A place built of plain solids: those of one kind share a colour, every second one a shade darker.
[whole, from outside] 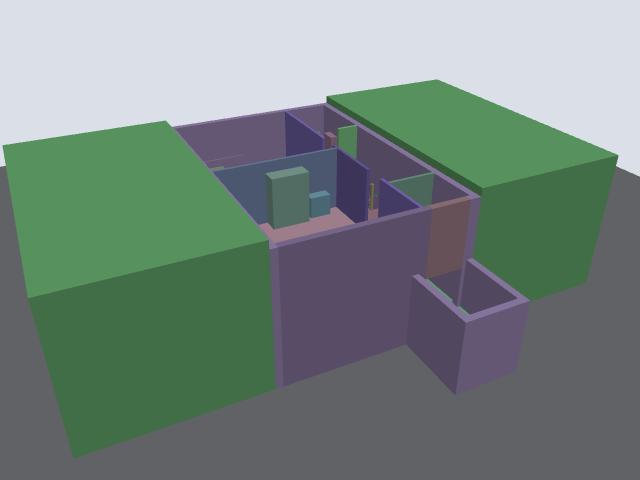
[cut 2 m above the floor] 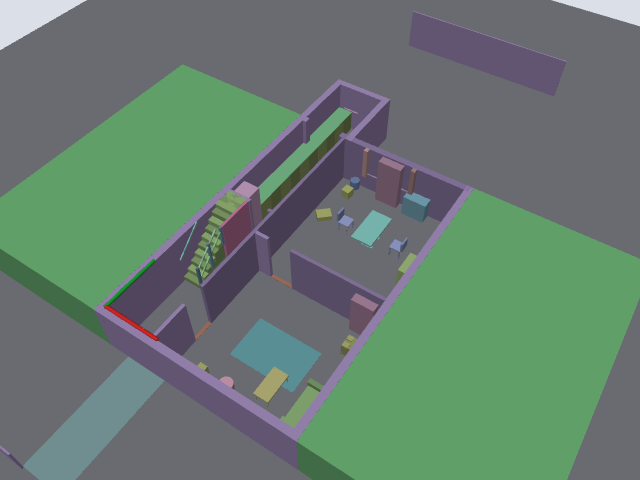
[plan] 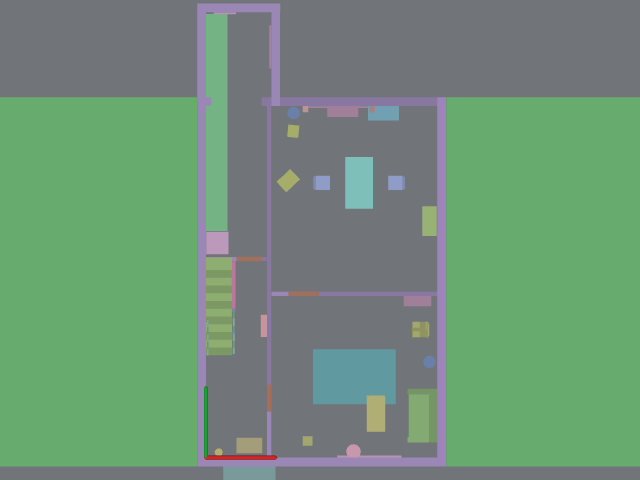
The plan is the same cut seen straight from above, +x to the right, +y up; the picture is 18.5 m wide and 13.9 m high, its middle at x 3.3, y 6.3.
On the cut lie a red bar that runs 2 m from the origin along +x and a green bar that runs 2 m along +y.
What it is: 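A mid-terrace two-storey house, 6.7 m wide inside and 10.2 m deep with a one-storey outshot of 2.7 m behind the kitchen; a hall 1.76 m wide with a straight stair of 13 risers of 202 mm on goings of 224 mm; a front room and a back room; upstairs three bedrooms and a bathroom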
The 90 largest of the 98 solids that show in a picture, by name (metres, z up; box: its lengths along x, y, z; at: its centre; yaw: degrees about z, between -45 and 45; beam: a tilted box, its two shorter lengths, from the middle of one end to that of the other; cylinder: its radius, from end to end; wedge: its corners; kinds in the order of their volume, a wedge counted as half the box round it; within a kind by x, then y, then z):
{
 "neighbour_house_1": {"box": [6.0, 10.69, 5.4], "at": [-3.26, 5.09, 2.65]},
 "neighbour_house_2": {"box": [6.0, 10.69, 5.4], "at": [9.95, 5.09, 2.65]},
 "wall_1": {"box": [0.26, 10.69, 5.1], "at": [-0.13, 5.09, 2.5]},
 "wall_2": {"box": [0.26, 3.23, 2.84], "at": [-0.13, 11.54, 1.37]},
 "wall_3": {"box": [0.41, 0.26, 5.1], "at": [-0.05, 10.31, 2.5]},
 "wall_4": {"box": [0.88, 0.06, 1.05], "at": [0.12, -4.39, 0.47]},
 "wall_5": {"box": [0.89, 0.13, 2.54], "at": [0.44, 5.75, 1.22]},
 "wall_6": {"box": [2.41, 0.26, 2.84], "at": [0.95, 13.02, 1.37]},
 "wall_7": {"box": [0.13, 1.34, 2.54], "at": [1.83, 0.67, 1.22]},
 "wall_8": {"box": [0.13, 8.07, 2.54], "at": [1.83, 6.14, 1.22]},
 "wall_9": {"box": [0.26, 2.97, 2.84], "at": [2.02, 11.66, 1.37]},
 "wall_10": {"box": [0.5, 0.13, 2.54], "at": [2.14, 4.74, 1.22]},
 "wall_11": {"box": [7.21, 0.26, 5.1], "at": [3.35, -0.13, 2.5]},
 "wall_12": {"box": [7.33, 0.06, 1.85], "at": [3.35, 19.77, 0.88]},
 "wall_13": {"box": [5.34, 0.26, 5.1], "at": [4.28, 10.31, 2.5]},
 "wall_14": {"box": [3.43, 0.13, 2.54], "at": [4.98, 4.74, 1.22]},
 "wall_15": {"box": [0.26, 10.69, 5.1], "at": [6.82, 5.09, 2.5]},
 "tread_1": {"box": [0.75, 2.73, 0.22], "at": [0.38, 4.32, 0.09]},
 "tread_2": {"box": [0.75, 2.5, 0.42], "at": [0.38, 4.44, 0.19]},
 "tread_3": {"box": [0.75, 2.28, 0.63], "at": [0.38, 4.55, 0.29]},
 "tread_4": {"box": [0.75, 2.05, 0.83], "at": [0.38, 4.66, 0.39]},
 "tread_5": {"box": [0.75, 1.83, 1.03], "at": [0.38, 4.77, 0.49]},
 "tread_6": {"box": [0.75, 1.6, 1.23], "at": [0.38, 4.88, 0.6]},
 "tread_7": {"box": [0.75, 1.38, 1.43], "at": [0.38, 5.0, 0.7]},
 "tread_8": {"box": [0.75, 1.16, 1.64], "at": [0.38, 5.11, 0.8]},
 "tread_9": {"box": [0.75, 0.93, 1.84], "at": [0.38, 5.22, 0.9]},
 "tread_10": {"box": [0.75, 0.71, 2.04], "at": [0.38, 5.33, 1.0]},
 "tread_11": {"box": [0.75, 0.48, 2.24], "at": [0.38, 5.45, 1.1]},
 "tread_12": {"box": [0.75, 0.37, 2.44], "at": [0.38, 5.61, 1.2]},
 "upper_floor_rooms_1": {"box": [4.94, 10.19, 0.14], "at": [4.23, 5.09, 2.56]},
 "kitchen_unit_1": {"box": [0.6, 0.62, 0.91], "at": [0.3, 6.88, 0.41]},
 "kitchen_unit_2": {"box": [0.6, 0.62, 0.91], "at": [0.3, 7.5, 0.41]},
 "kitchen_unit_3": {"box": [0.6, 0.62, 0.91], "at": [0.3, 8.13, 0.41]},
 "kitchen_unit_4": {"box": [0.6, 0.62, 0.91], "at": [0.3, 8.76, 0.41]},
 "kitchen_unit_5": {"box": [0.6, 0.62, 0.91], "at": [0.3, 9.39, 0.41]},
 "kitchen_unit_6": {"box": [0.6, 0.62, 0.91], "at": [0.3, 10.02, 0.41]},
 "kitchen_unit_7": {"box": [0.6, 0.62, 0.91], "at": [0.3, 10.64, 0.41]},
 "kitchen_unit_8": {"box": [0.6, 0.62, 0.91], "at": [0.3, 11.27, 0.41]},
 "kitchen_unit_9": {"box": [0.6, 0.62, 0.91], "at": [0.3, 11.9, 0.41]},
 "kitchen_unit_10": {"box": [0.6, 0.62, 0.91], "at": [0.3, 12.53, 0.41]},
 "ground_1": {"box": [1.51, 4.11, 0.5], "at": [1.26, -2.31, -0.25]},
 "landing_wall_1": {"box": [0.13, 3.6, 2.56], "at": [1.83, 1.8, 3.77]},
 "landing_wall_2": {"box": [0.13, 2.56, 2.56], "at": [1.83, 5.71, 3.77]},
 "landing_wall_3": {"box": [0.13, 2.34, 2.56], "at": [1.83, 9.01, 3.77]},
 "wardrobe_bed_1": {"box": [1.45, 0.6, 2.05], "at": [4.06, 5.1, 3.6]},
 "bedrooms_wall_1": {"box": [4.8, 0.13, 2.56], "at": [4.29, 4.74, 3.77]},
 "shelf_1": {"box": [0.3, 0.7, 1.43], "at": [0.15, 0.94, 3.29]},
 "shelf_2": {"box": [0.9, 0.32, 1.98], "at": [3.96, 10.02, 0.94]},
 "shelf_3": {"box": [0.8, 0.3, 1.71], "at": [6.12, 4.53, 0.81]},
 "upper_floor_back_1": {"box": [1.77, 4.53, 0.14], "at": [0.88, 7.92, 2.56]},
 "back_wall_over_outshot_1": {"box": [1.46, 0.26, 2.56], "at": [0.88, 10.31, 3.77]},
 "sofa_1": {"box": [0.65, 1.24, 0.37], "at": [6.19, 1.22, 0.24]},
 "sofa_2": {"box": [0.86, 0.16, 0.65], "at": [6.27, 0.52, 0.28]},
 "sofa_3": {"box": [0.86, 0.16, 0.65], "at": [6.27, 1.92, 0.28]},
 "sofa_4": {"box": [0.24, 1.56, 0.83], "at": [6.58, 1.22, 0.36]},
 "fridge_freezer_1": {"box": [0.65, 0.65, 1.85], "at": [0.33, 6.21, 0.88]},
 "dresser_1": {"box": [0.8, 0.42, 0.87], "at": [2.78, 5.01, 3.01]},
 "dresser_2": {"box": [0.9, 0.42, 0.92], "at": [5.14, 9.97, 0.41]},
 "bath_wall_1": {"box": [1.76, 0.13, 2.56], "at": [0.88, 8.22, 3.77]},
 "slotfit_storage_1": {"box": [0.42, 0.86, 1.34], "at": [6.47, 6.85, 0.62]},
 "stair_bulkhead_1": {"box": [0.11, 1.38, 2.53], "at": [0.8, 5.0, 1.22]},
 "box_wall_1": {"box": [0.85, 0.13, 2.56], "at": [0.42, 2.93, 3.77]},
 "laid_rug_front_room_1": {"box": [2.4, 1.6, 0.06], "at": [4.29, 2.34, -0.02]},
 "slotfit_front_seat_1": {"box": [0.28, 0.28, 0.66], "at": [2.94, 0.48, 0.28]},
 "slotfit_front_seat_2": {"box": [0.2, 0.17, 0.56], "at": [6.09, 3.57, 0.23]},
 "slotfit_front_seat_3": {"box": [0.2, 0.17, 0.56], "at": [6.09, 3.85, 0.23]},
 "slotfit_front_seat_4": {"box": [0.37, 0.42, 0.51], "at": [6.15, 3.7, 0.2]},
 "slotfit_front_seat_5": {"box": [0.2, 0.23, 0.56], "at": [6.29, 3.6, 0.23]},
 "slotfit_front_seat_6": {"box": [0.2, 0.23, 0.56], "at": [6.29, 3.82, 0.23]},
 "worktop_1": {"box": [0.62, 6.28, 0.04], "at": [0.31, 9.7, 0.88]},
 "clutter_clutter_back_1": {"box": [0.55, 0.42, 0.25], "at": [2.38, 8.02, 0.08], "yaw": 42.8},
 "clutter_clutter_back_2": {"box": [0.33, 0.36, 0.39], "at": [2.53, 9.45, 0.15], "yaw": -5.8},
 "console_1": {"box": [0.18, 0.65, 0.83], "at": [1.67, 3.82, 0.36]},
 "curtains_curtains_1": {"box": [0.17, 0.19, 1.52], "at": [2.88, 10.09, 1.48]},
 "curtains_curtains_2": {"box": [0.17, 0.19, 1.52], "at": [4.81, 10.09, 1.48]},
 "meeting_table_1": {"box": [0.8, 1.5, 0.07], "at": [4.43, 7.95, 0.7]},
 "plant_pot_1": {"cylinder": 0.18, "from": [2.53, 9.98, 0.0], "to": [2.53, 9.98, 0.38]},
 "plant_pot_2": {"cylinder": 0.18, "from": [6.47, 2.77, 0.0], "to": [6.47, 2.77, 0.38]},
 "floor_lamp_1": {"cylinder": 0.21, "from": [4.27, 0.17, 1.25], "to": [4.27, 0.17, 1.55]},
 "coffee_table_1": {"box": [0.54, 1.05, 0.07], "at": [4.92, 1.27, 0.36]},
 "flight_guard_post_1": {"box": [0.09, 0.09, 1.29], "at": [0.8, 2.96, 0.6]},
 "flight_guard_post_2": {"box": [0.09, 0.09, 1.28], "at": [0.8, 3.61, 1.19]},
 "flight_guard_post_3": {"box": [0.09, 0.09, 1.28], "at": [0.8, 4.26, 1.77]},
 "side_chair_1": {"box": [0.08, 0.38, 0.38], "at": [3.14, 7.95, 0.65]},
 "side_chair_2": {"box": [0.42, 0.42, 0.04], "at": [3.38, 7.95, 0.43]},
 "side_chair_3": {"box": [0.08, 0.38, 0.38], "at": [5.72, 7.95, 0.65]},
 "laid_doormat_1": {"box": [0.75, 0.45, 0.06], "at": [1.26, 0.35, -0.02]},
 "umbrella_stand_1": {"cylinder": 0.12, "from": [0.37, 0.15, 0.0], "to": [0.37, 0.15, 0.5]},
 "well_guard_newel_1": {"box": [0.09, 0.09, 1.15], "at": [0.8, 5.64, 3.15]},
 "threshold_1": {"box": [0.88, 0.13, 0.07], "at": [2.83, 4.74, -0.01]}
}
